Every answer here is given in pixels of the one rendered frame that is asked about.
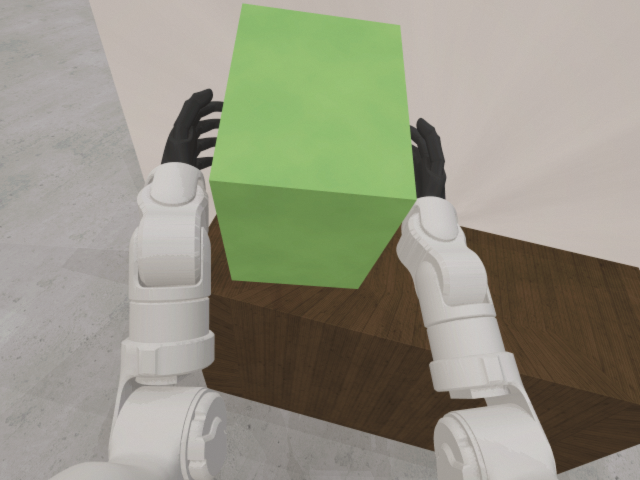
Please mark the left robot hand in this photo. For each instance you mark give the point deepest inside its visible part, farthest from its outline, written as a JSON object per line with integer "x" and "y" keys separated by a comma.
{"x": 183, "y": 144}

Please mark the robot left forearm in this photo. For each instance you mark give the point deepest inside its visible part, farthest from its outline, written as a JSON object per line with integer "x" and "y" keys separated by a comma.
{"x": 169, "y": 283}

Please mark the left robot upper arm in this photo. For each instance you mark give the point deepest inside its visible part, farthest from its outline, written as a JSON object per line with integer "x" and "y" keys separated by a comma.
{"x": 163, "y": 433}

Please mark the carton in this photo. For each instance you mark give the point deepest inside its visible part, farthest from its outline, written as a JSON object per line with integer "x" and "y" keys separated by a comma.
{"x": 312, "y": 172}

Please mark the right robot upper arm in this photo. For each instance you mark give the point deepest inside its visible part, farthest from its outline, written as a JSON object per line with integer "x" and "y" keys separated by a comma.
{"x": 499, "y": 442}

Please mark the pedestal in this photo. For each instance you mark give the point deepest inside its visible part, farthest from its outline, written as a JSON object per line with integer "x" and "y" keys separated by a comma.
{"x": 360, "y": 358}

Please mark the right robot hand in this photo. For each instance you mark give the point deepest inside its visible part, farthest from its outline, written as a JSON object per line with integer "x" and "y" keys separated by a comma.
{"x": 428, "y": 161}

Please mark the robot right forearm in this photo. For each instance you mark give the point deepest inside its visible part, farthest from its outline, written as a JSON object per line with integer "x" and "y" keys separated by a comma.
{"x": 469, "y": 358}

